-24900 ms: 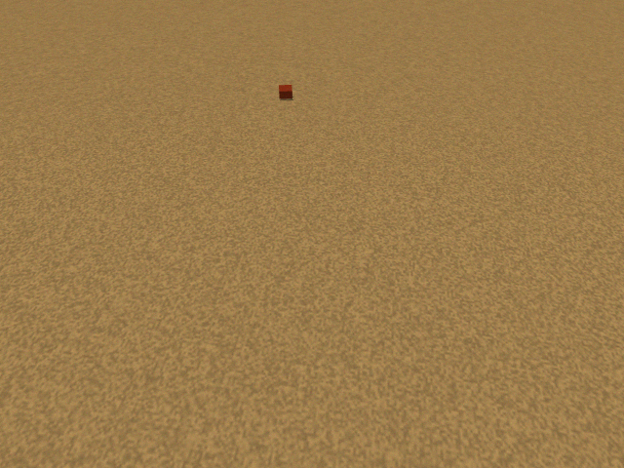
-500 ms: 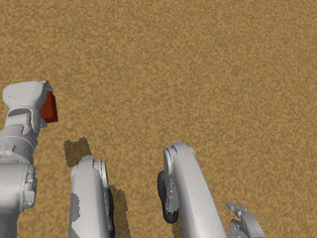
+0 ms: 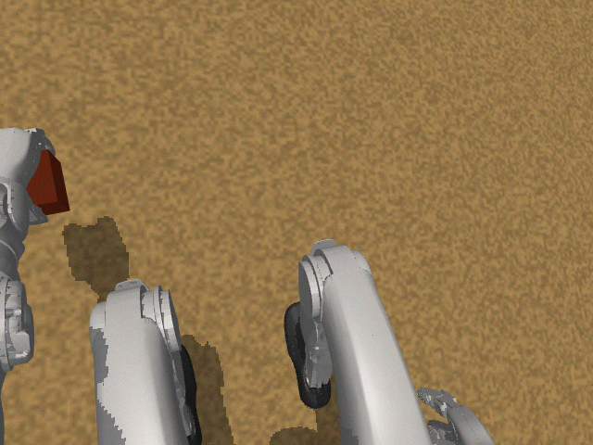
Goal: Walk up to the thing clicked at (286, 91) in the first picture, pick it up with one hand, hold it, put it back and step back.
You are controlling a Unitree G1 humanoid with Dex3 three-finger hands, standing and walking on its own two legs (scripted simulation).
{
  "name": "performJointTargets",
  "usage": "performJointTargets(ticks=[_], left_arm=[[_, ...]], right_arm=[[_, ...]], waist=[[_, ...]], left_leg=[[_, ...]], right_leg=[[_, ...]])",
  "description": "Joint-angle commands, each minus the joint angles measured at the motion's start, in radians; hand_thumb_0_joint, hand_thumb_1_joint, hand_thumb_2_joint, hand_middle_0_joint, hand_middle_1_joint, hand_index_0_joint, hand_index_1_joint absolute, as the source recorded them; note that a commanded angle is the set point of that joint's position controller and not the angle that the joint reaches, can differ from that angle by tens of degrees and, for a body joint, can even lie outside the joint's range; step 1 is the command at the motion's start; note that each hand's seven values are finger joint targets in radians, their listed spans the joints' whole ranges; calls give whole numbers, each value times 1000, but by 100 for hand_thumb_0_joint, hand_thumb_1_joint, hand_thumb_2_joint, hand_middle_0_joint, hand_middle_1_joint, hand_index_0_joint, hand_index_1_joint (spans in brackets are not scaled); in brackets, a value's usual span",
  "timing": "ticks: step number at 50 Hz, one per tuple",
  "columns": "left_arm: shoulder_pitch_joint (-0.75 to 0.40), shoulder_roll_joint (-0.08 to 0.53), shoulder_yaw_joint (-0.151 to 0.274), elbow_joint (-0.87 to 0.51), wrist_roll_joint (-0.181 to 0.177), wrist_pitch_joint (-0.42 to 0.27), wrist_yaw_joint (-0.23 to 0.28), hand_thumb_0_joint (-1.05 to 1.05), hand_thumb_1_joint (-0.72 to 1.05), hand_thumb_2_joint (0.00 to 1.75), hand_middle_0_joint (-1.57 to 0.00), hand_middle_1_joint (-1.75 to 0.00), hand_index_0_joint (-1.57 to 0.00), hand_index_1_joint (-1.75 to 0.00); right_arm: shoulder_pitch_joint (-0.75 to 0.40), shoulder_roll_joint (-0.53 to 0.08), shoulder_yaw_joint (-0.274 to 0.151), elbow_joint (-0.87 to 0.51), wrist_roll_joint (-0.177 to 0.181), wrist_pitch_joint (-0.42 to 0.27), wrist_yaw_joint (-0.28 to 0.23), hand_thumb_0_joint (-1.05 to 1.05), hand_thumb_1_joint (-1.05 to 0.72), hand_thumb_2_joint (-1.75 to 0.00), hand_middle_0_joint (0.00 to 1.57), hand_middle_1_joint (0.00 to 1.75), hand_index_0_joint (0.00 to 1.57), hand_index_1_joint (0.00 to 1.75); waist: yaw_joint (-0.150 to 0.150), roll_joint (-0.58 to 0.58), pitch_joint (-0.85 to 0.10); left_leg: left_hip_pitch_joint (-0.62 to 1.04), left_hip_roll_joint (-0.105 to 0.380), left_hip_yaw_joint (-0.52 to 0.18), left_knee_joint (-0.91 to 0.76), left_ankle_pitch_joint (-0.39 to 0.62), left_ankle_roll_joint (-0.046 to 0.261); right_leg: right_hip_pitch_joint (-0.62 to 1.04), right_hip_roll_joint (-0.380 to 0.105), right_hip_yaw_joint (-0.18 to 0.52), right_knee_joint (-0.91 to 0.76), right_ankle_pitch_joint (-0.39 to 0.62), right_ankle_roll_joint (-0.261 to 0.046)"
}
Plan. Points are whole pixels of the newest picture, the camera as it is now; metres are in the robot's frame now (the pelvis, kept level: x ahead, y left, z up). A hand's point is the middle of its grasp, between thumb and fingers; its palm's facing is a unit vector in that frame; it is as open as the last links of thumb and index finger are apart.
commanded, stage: crouch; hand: left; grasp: from above
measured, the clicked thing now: (26, 186) +0.48 +0.28 -0.20
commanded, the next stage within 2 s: lower in 0.30 s
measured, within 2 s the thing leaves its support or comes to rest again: neither
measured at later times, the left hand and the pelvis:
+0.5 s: hand (28, 183) +0.48 +0.28 -0.21, palm faces -0.45 -0.07 -0.89, open 10.2 cm; pelvis +0.00 +0.00 -0.04, yaw -2 degrees
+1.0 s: hand (48, 191) +0.49 +0.27 -0.27, palm faces -0.45 -0.08 -0.89, open 10.2 cm; pelvis +0.00 +0.00 -0.06, yaw -4 degrees
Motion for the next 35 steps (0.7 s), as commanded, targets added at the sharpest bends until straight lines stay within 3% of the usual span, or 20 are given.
performJointTargets(ticks=[1, 9, 11, 15, 19, 21, 26, 30, 35], left_arm=[[-382, 278, 26, -119, -2, -8, 55, 0, 66, 66, -104, -55, -104, -54], [-387, 303, 23, -73, 6, -8, 53, 0, 67, 65, -105, -53, -106, -53], [-385, 346, 43, -79, 6, -10, 55, 0, 68, 66, -105, -54, -106, -53], [-392, 344, 33, -62, 6, -16, 50, 0, 70, 67, -108, -55, -108, -54], [-395, 372, 51, -90, 13, -25, 58, 0, 73, 69, -111, -53, -111, -53], [-360, 349, 41, -51, 17, -24, 57, 0, 68, 67, -109, -51, -108, -52], [-369, 343, 26, -31, 24, -28, 57, 0, 66, 63, -106, -52, -106, -51], [-387, 367, 37, -36, 21, -37, 73, 0, 68, 65, -108, -52, -108, -52], [-415, 403, 56, -37, 52, -55, 104, 0, 70, 65, -107, -56, -108, -55]], right_arm=[[224, -247, -75, -12, -5, -15, -10, 0, -90, -90, 20, 30, 20, 30], [234, -261, -44, -10, -18, -23, 2, 0, -90, -90, 20, 30, 20, 30], [236, -271, -41, -10, -19, -22, 3, 0, -89, -90, 20, 30, 20, 30], [241, -262, -32, -9, -19, -21, 7, 0, -90, -90, 20, 30, 20, 30], [247, -276, -30, -3, -21, -18, 10, 0, -90, -90, 20, 30, 20, 30], [242, -275, -29, -9, -19, -16, 13, 0, -90, -90, 20, 30, 20, 30], [238, -281, -20, -11, -25, -16, 19, 0, -90, -90, 20, 30, 20, 30], [235, -291, -11, -7, -33, -22, 25, 0, -90, -90, 20, 30, 20, 30], [238, -297, -4, -4, -47, -28, 33, 0, -90, -90, 20, 30, 20, 30]], waist=[[-29, 270, -693], [-44, 292, -661], [-36, 275, -680], [-50, 245, -659], [-42, 266, -670], [-39, 275, -654], [-65, 280, -609], [-63, 283, -623], [-83, 325, -620]], left_leg=[[500, -24, 53, -239, 195, 15], [463, -26, 52, -193, 188, 15], [430, -28, 58, -175, 198, 21], [390, -27, 60, -149, 191, 27], [390, -26, 54, -139, 208, 23], [390, -26, 52, -142, 207, 19], [383, -26, 43, -121, 208, 19], [371, -24, 46, -90, 236, 21], [384, -22, 36, -72, 237, 16]], right_leg=[[314, 30, -80, -186, 178, -71], [291, 30, -89, -151, 173, -69], [316, 31, -89, -147, 187, -65], [328, 39, -91, -139, 189, -63], [318, 38, -100, -118, 206, -63], [302, 39, -104, -110, 202, -65], [265, 42, -114, -93, 204, -66], [289, 44, -118, -77, 236, -61], [258, 48, -135, -49, 236, -62]])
